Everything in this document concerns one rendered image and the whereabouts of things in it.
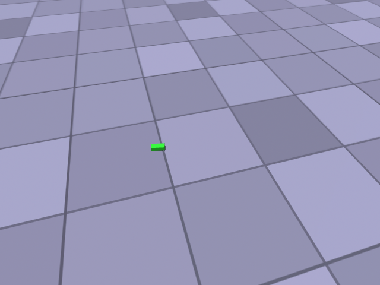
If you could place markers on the small box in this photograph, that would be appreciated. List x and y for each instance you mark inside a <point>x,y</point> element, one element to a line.
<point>157,147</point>

